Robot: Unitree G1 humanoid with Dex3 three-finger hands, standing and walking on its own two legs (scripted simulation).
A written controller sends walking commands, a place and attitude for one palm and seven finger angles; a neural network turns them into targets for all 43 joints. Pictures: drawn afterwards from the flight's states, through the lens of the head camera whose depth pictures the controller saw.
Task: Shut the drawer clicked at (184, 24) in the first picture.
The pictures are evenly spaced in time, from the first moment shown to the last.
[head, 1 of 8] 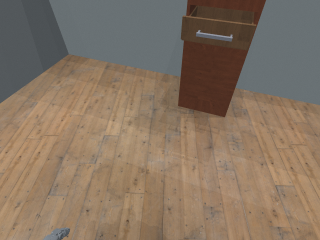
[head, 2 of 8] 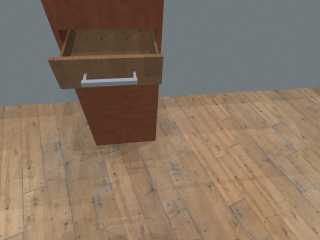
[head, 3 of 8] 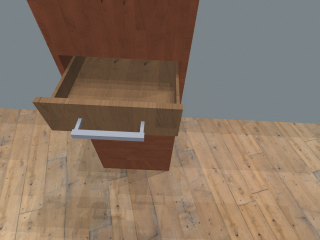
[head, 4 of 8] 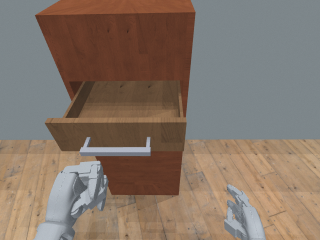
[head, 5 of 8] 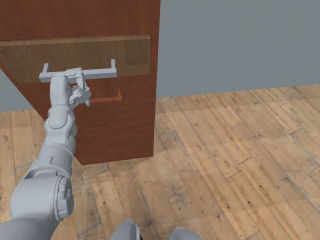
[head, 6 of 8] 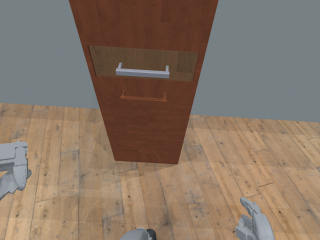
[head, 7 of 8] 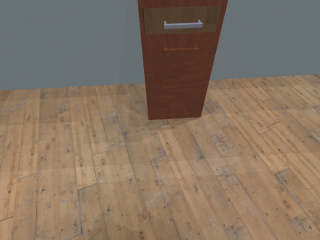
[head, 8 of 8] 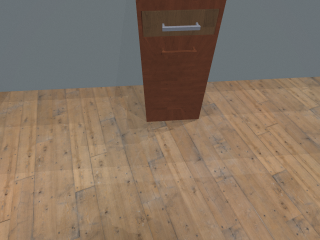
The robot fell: no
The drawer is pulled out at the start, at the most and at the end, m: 0.20 0.20 0.00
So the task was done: yes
